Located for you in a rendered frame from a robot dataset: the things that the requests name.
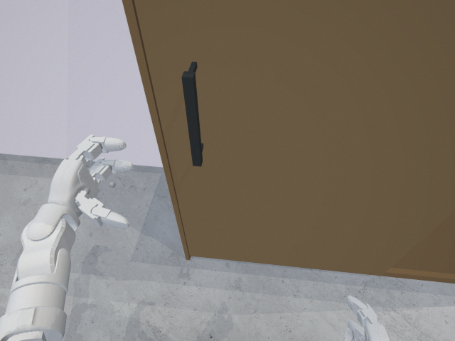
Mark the wardrobe door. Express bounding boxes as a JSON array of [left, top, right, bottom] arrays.
[[134, 0, 455, 276], [392, 211, 455, 274]]

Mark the handle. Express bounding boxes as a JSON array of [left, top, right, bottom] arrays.
[[182, 62, 203, 167]]

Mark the robot left hand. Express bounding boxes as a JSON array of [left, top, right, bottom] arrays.
[[48, 134, 134, 229]]

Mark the robot left forearm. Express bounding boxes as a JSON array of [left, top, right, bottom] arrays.
[[0, 203, 80, 341]]

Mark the robot right hand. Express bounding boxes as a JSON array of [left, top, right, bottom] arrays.
[[344, 296, 392, 341]]

